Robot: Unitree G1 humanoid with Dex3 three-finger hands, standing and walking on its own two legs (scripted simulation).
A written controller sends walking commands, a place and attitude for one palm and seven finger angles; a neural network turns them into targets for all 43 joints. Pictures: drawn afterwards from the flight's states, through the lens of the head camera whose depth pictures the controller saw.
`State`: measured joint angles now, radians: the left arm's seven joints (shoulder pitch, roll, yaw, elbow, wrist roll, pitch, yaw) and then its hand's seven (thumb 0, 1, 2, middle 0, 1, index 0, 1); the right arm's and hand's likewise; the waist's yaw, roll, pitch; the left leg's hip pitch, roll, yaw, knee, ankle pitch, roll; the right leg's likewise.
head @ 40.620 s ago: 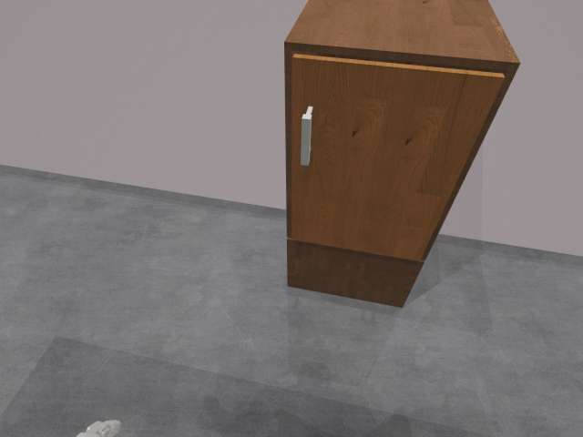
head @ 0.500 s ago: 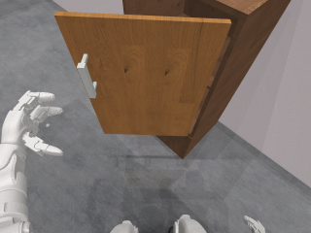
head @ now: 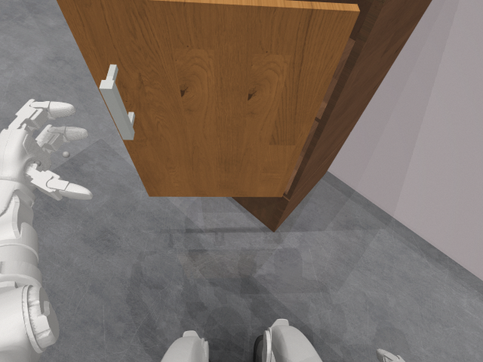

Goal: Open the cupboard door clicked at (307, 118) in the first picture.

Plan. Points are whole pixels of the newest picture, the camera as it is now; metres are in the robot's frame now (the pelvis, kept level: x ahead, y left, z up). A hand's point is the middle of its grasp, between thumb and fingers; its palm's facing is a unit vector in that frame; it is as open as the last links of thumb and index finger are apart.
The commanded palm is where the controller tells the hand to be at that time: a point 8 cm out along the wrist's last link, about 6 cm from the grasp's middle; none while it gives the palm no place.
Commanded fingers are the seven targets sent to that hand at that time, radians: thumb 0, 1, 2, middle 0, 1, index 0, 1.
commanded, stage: move the hooked fingers beside the handle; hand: left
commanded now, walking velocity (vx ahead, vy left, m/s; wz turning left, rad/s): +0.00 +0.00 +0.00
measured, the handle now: (121, 104) +0.54 +0.21 +0.06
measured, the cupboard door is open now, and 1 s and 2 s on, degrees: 43 43 43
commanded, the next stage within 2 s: slide the fingers in behind the handle in 1.22 s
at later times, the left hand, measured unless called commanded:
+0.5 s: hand (72, 126) +0.48 +0.27 +0.07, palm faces +0.00 -1.00 -0.02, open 14.0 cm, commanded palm +0.45 +0.31 +0.06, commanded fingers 0.00 -0.50 0.30 -0.30 -1.20 -0.30 -1.20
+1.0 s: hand (74, 134) +0.47 +0.27 +0.05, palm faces -0.01 -1.00 -0.01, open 14.0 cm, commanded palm +0.46 +0.31 +0.05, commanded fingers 0.00 -0.50 0.30 -0.30 -1.20 -0.30 -1.20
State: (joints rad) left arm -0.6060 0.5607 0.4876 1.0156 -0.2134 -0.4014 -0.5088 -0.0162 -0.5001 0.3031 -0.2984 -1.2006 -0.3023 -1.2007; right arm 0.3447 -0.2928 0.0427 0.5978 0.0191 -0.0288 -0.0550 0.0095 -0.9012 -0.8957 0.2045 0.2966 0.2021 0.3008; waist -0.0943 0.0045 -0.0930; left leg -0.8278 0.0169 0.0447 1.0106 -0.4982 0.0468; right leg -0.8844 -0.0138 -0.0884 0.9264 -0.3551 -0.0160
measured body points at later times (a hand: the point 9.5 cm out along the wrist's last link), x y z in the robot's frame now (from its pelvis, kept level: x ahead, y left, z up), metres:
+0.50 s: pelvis +0.00 +0.01 -0.01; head +0.14 +0.04 +0.42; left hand +0.47 +0.33 +0.07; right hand +0.02 -0.27 -0.11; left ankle -0.01 +0.09 -0.68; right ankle +0.05 -0.12 -0.68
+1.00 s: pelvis +0.00 +0.01 -0.01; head +0.14 +0.04 +0.42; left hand +0.46 +0.33 +0.06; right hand +0.04 -0.26 -0.11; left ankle -0.01 +0.09 -0.68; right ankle +0.05 -0.12 -0.68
